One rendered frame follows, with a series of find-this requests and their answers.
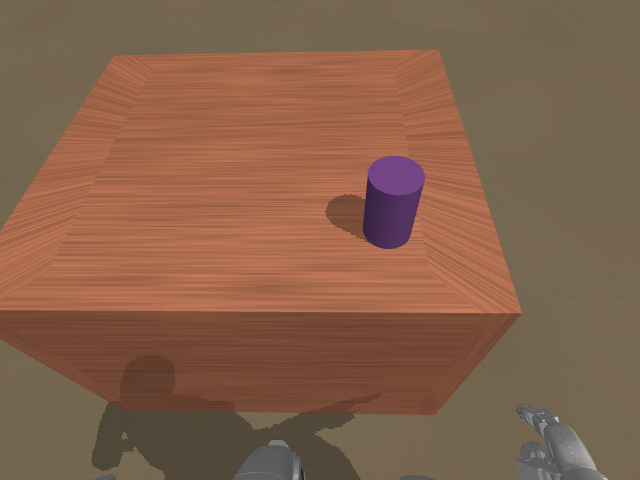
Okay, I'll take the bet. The can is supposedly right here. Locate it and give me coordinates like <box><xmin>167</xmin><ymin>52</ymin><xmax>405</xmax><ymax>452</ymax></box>
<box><xmin>363</xmin><ymin>156</ymin><xmax>425</xmax><ymax>249</ymax></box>

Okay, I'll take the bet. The right robot hand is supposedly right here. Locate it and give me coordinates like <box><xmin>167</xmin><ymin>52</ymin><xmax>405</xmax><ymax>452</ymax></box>
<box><xmin>515</xmin><ymin>404</ymin><xmax>597</xmax><ymax>480</ymax></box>

